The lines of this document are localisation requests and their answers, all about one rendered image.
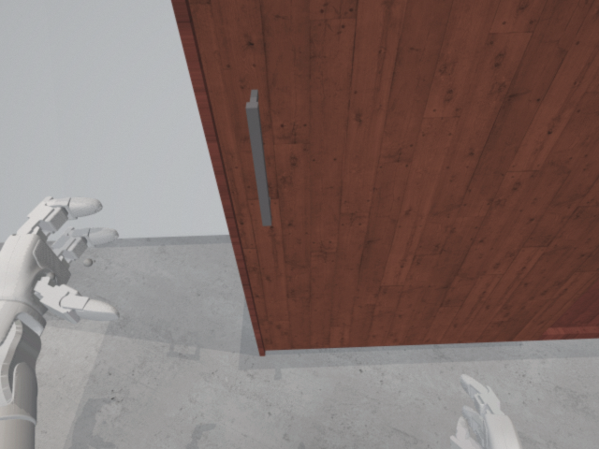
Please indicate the wardrobe door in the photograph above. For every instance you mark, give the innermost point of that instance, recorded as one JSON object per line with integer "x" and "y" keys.
{"x": 584, "y": 312}
{"x": 433, "y": 165}

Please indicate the robot right hand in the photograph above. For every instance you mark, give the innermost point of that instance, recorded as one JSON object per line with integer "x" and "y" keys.
{"x": 494, "y": 431}

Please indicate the handle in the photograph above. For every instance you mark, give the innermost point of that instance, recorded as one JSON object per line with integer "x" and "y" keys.
{"x": 254, "y": 125}

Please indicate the left robot forearm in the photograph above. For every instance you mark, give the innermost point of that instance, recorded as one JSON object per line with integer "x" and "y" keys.
{"x": 21, "y": 326}

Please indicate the robot left hand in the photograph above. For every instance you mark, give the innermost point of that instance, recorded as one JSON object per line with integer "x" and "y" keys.
{"x": 26, "y": 259}

